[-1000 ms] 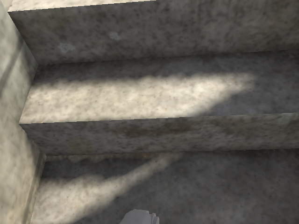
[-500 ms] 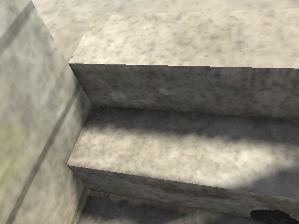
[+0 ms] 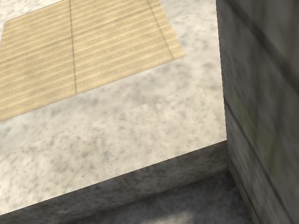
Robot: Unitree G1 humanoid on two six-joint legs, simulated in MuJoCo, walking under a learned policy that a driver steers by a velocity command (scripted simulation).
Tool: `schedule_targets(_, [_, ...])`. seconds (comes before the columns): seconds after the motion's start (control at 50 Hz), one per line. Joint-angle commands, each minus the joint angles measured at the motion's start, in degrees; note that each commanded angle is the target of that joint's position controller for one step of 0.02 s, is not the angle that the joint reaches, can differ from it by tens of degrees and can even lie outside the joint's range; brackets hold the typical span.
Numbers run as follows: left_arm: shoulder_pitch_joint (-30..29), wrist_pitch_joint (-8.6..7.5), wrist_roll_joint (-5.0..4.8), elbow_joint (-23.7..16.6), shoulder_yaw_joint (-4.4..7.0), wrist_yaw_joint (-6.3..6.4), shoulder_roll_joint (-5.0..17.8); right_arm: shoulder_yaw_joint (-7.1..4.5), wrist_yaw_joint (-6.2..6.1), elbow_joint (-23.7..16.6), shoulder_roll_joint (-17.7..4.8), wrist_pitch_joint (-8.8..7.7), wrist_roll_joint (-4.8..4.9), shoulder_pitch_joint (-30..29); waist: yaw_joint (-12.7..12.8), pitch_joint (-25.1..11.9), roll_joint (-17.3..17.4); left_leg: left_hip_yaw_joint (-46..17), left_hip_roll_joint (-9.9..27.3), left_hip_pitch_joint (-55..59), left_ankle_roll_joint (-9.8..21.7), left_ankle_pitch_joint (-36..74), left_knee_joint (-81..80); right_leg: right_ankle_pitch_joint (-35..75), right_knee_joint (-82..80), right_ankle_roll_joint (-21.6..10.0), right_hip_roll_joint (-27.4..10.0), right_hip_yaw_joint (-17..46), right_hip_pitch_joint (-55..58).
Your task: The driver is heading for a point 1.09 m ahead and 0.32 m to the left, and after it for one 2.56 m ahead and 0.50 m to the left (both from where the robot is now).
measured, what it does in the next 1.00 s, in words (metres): climbs, turning left: left foot 0.21 m higher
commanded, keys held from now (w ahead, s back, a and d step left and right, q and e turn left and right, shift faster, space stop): w+q+shift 0.24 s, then s+q+shift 0.40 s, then w+q+shift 0.02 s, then w+e+shift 0.34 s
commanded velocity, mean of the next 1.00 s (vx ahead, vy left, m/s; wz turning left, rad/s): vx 0.30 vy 0.06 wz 0.43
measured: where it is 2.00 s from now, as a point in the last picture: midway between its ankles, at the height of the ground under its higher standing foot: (50, 74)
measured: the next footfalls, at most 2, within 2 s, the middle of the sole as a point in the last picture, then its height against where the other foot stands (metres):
left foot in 0.56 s outside the picture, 0.21 m higher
right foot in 1.24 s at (70, 149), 0.21 m higher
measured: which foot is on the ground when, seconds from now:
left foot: up 0.00-0.54, down 0.56-1.00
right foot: down 0.00-0.60, up 0.62-1.00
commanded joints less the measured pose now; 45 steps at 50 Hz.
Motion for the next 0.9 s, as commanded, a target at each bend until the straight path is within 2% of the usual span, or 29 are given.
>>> schedule_targets(0.02, [-16.3,-2.02,2.83,-9.8,4.91,1.02,11.4,-0.70,-2.87,-9.4,-5.7,3.21,-2.17,-0.9,-4.9,-4.6,-20.5,-3.1,-0.2,-13.8,-0.2,-8.0,8.7,31.8,-30.7,-1.4,-17.7,12.1,5.9])
schedule_targets(0.04, [-16.0,-3.20,2.97,-10.2,5.17,0.24,11.3,-0.93,-3.27,-10.4,-7.4,4.19,-2.52,-0.4,-4.8,-1.9,-18.1,-1.7,-0.6,-13.6,0.4,-9.2,7.7,31.8,-33.6,-2.6,-19.8,10.2,3.5])
schedule_targets(0.06, [-16.4,-4.72,3.07,-10.6,6.02,-0.18,13.3,-1.06,-3.99,-11.6,-8.3,5.20,-2.13,1.2,-6.2,-0.7,-21.5,-1.7,1.2,-12.9,0.6,-10.3,5.3,37.0,-37.6,-4.0,-24.4,8.6,4.0])
schedule_targets(0.1, [-12.6,-5.05,2.57,-10.0,6.61,-1.54,14.3,-1.29,-5.06,-11.4,-6.8,5.90,-1.43,3.5,-6.2,-2.5,-24.0,3.5,-0.4,-11.0,1.4,-6.3,11.8,36.1,-42.2,-2.6,-21.8,0.7,6.4])
schedule_targets(0.16, [-2.5,-3.11,3.03,-8.8,6.36,-1.43,13.7,-0.53,-4.92,-11.5,-4.7,4.63,-0.70,1.1,-2.7,0.3,-24.3,4.9,-1.0,-15.5,1.7,-7.4,7.2,36.9,-44.2,-1.5,-19.5,-6.0,14.8])
schedule_targets(0.24, [2.8,-1.55,2.86,-8.5,6.14,-0.44,14.3,0.21,-3.88,-11.5,-3.2,5.30,-1.94,-0.1,0.0,2.1,-25.3,5.7,0.4,-28.9,1.2,-14.5,14.8,41.2,-45.9,-2.7,-23.3,-5.8,29.9])
schedule_targets(0.26, [-4.7,-1.42,-0.69,-11.5,4.06,-4.36,11.5,-0.73,-5.53,-12.0,-7.4,2.84,-2.17,1.7,-0.7,3.4,-39.3,8.6,1.7,-29.1,2.3,-17.7,-1.2,18.9,-49.4,-6.0,-16.6,-10.3,26.9])
schedule_targets(0.28, [-0.5,-2.78,1.86,-11.6,4.86,-2.85,12.9,-0.58,-5.06,-14.1,-4.3,3.32,-1.16,-5.0,1.0,4.2,-34.0,9.5,1.3,-29.3,3.4,-16.3,5.0,25.8,-53.2,-4.8,-23.9,-7.5,28.2])
schedule_targets(0.34, [-0.5,-5.03,2.64,-10.1,7.59,-2.02,19.8,-0.62,-3.87,-16.1,-3.9,4.11,-3.33,-2.8,-1.8,0.1,-24.5,6.1,6.8,-30.8,4.7,-16.5,6.6,42.7,-51.1,-4.3,-30.5,-8.9,37.9])
schedule_targets(0.4, [1.3,-5.59,2.19,-8.6,8.16,-2.10,20.8,-0.19,-2.89,-19.1,-2.4,3.86,-4.19,-4.2,-1.2,0.4,-22.8,5.5,8.0,-32.6,6.1,-19.4,5.2,45.8,-51.2,-4.5,-33.2,-10.9,39.8])
schedule_targets(0.44, [0.3,-5.62,2.60,-7.1,9.07,-2.77,22.8,-0.34,-2.20,-20.9,-2.1,2.93,-3.42,-4.8,-1.8,0.1,-23.1,6.7,9.2,-33.0,6.7,-21.3,0.6,50.5,-50.8,-4.6,-33.4,-12.5,42.5])
schedule_targets(0.46, [-1.0,-5.41,3.51,-5.8,9.08,-2.89,24.0,-1.88,-2.55,-23.3,-4.7,2.02,-1.36,-4.6,-2.5,-2.2,-26.9,9.7,10.3,-31.8,7.0,-21.2,-4.4,37.7,-50.3,-3.1,-30.3,-15.3,47.6])
schedule_targets(0.48, [2.0,-4.25,3.40,-4.9,9.15,-3.36,23.6,-0.29,-2.45,-26.3,-1.1,1.77,-0.28,-8.7,-0.5,-0.6,-34.6,9.8,12.6,-35.1,8.1,-30.7,-10.6,42.8,-50.8,-2.8,-30.2,-16.0,50.5])
schedule_targets(0.52, [1.6,-4.25,3.90,-4.0,9.30,-2.72,24.1,1.05,-1.94,-30.7,-0.1,2.17,-0.69,-14.5,0.7,0.2,-33.6,10.5,16.6,-31.5,10.1,-32.7,-24.2,43.8,-53.5,-1.2,-30.9,-18.2,49.5])
schedule_targets(0.54, [-7.8,-3.22,3.51,-5.1,8.89,-2.98,24.3,1.95,-1.35,-31.4,0.6,2.73,1.23,-10.3,-4.3,-1.8,-31.6,15.4,16.3,-10.8,13.4,-40.4,-46.4,46.9,-52.9,-1.9,-27.3,-24.0,38.1])
schedule_targets(0.56, [-6.7,-3.12,2.55,-5.4,9.49,-3.15,26.3,0.41,-2.34,-30.9,-4.3,3.13,2.94,-3.0,-6.2,-9.2,-31.4,14.0,9.9,9.7,16.4,-47.7,-48.8,87.6,-37.1,-4.5,-25.6,-21.3,34.2])
schedule_targets(0.58, [-3.8,-3.15,-0.83,-5.6,8.30,-4.25,22.9,-0.76,-2.19,-24.5,-6.4,1.63,3.49,5.5,-6.8,-12.6,-21.5,8.0,-2.9,17.3,19.8,-39.8,-53.2,94.7,-14.4,-3.7,-22.3,-17.7,26.0])
schedule_targets(0.6, [-6.9,-4.97,-2.44,-11.1,7.46,-7.03,18.6,-2.12,-3.11,-24.6,-13.3,0.13,1.85,0.4,-4.5,-16.1,2.7,-20.7,5.5,25.5,26.3,-32.2,-71.1,47.1,9.7,2.2,-9.2,-13.6,7.3])
schedule_targets(0.62, [-13.7,-5.88,-1.08,-14.6,6.63,-9.07,16.4,-4.09,-4.98,-25.5,-19.6,0.05,1.64,-2.5,-4.3,-20.7,12.5,-35.3,8.3,29.4,26.2,-21.0,-85.1,21.7,37.0,6.2,-0.6,-1.3,-3.9])
schedule_targets(0.64, [-17.6,-5.11,0.54,-17.2,4.99,-10.79,13.0,-2.48,-7.46,-26.4,-15.8,0.10,0.97,-4.8,-3.4,-19.8,9.2,-26.9,5.8,24.5,22.3,-22.3,-84.4,24.9,43.2,5.0,-1.4,-0.4,-6.0])
schedule_targets(0.66, [-16.4,-4.74,1.92,-18.1,4.53,-10.94,10.9,-1.77,-9.01,-24.3,-14.1,-0.11,-0.68,-6.5,-0.4,-17.7,7.9,-25.3,4.6,18.8,23.3,-28.6,-82.4,29.0,43.3,3.3,-0.9,-0.7,-5.2])
schedule_targets(0.68, [-11.7,-5.00,2.70,-17.2,4.34,-10.21,9.0,-0.62,-9.66,-22.5,-10.9,-0.69,-1.40,-7.6,2.3,-12.2,8.9,-20.7,4.6,15.5,21.4,-30.6,-79.2,33.2,42.6,1.7,-0.9,0.1,-7.3])
schedule_targets(0.7, [-9.4,-5.37,3.16,-15.5,4.10,-9.12,8.0,0.13,-9.85,-21.0,-9.0,-0.85,-1.76,-10.8,4.1,-12.9,10.6,-15.8,4.9,15.4,21.8,-27.4,-77.1,34.9,43.0,0.5,-0.5,-1.3,-7.8])
schedule_targets(0.74, [-8.9,-6.32,4.64,-12.9,5.45,-7.17,11.4,0.68,-8.69,-19.9,-7.1,-3.12,-2.94,-9.5,0.5,-16.4,8.6,-22.4,10.6,21.4,24.8,-29.3,-81.2,31.0,57.1,-0.6,4.0,-2.0,-15.0])
schedule_targets(0.76, [-13.7,-6.49,5.90,-14.6,5.65,-5.94,12.1,-0.16,-8.40,-17.6,-7.6,-4.59,-2.08,-6.0,-2.3,-15.1,6.4,-26.5,12.2,24.5,24.4,-28.8,-83.4,25.1,60.9,-0.7,3.6,1.3,-21.2])
schedule_targets(0.78, [-17.6,-6.69,7.21,-15.3,4.82,-5.73,11.3,0.02,-8.07,-13.8,-4.5,-4.90,-0.39,2.2,-6.7,-12.3,-0.5,-23.6,9.5,29.5,21.2,-25.6,-82.6,16.2,56.1,-1.2,2.1,1.5,-25.4])
schedule_targets(0.8, [-21.4,-6.64,6.84,-16.6,4.52,-5.96,9.9,-0.85,-8.23,-10.9,-6.0,-5.83,0.50,6.5,-8.1,-11.6,-3.6,-22.1,10.8,37.9,21.1,-17.2,-82.5,13.8,53.1,-0.9,2.2,-0.4,-29.6])
schedule_targets(0.84, [-20.3,-5.55,4.56,-16.4,4.13,-6.65,7.4,-2.27,-7.86,-8.6,-7.7,-7.51,-0.91,9.3,-7.2,-11.1,-10.8,-24.2,15.3,46.2,21.6,-8.5,-84.2,8.5,53.3,-2.4,3.3,5.3,-36.3])
schedule_targets(0.9, [-17.3,-3.82,4.11,-15.0,3.61,-5.63,5.3,-2.21,-6.98,-8.5,-7.7,-11.44,-1.47,11.5,-4.5,-7.9,-17.3,-20.4,19.1,51.8,16.4,-8.3,-91.7,8.7,54.2,-4.5,3.0,8.6,-45.1])
Velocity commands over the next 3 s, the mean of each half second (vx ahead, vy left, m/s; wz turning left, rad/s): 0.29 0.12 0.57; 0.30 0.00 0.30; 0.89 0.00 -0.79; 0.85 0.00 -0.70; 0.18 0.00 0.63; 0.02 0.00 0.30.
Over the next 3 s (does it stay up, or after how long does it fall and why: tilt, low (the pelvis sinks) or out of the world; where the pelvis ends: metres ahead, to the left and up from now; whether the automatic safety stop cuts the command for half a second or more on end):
stays up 1.25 0.44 0.50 its command is cut before an obstacle from the start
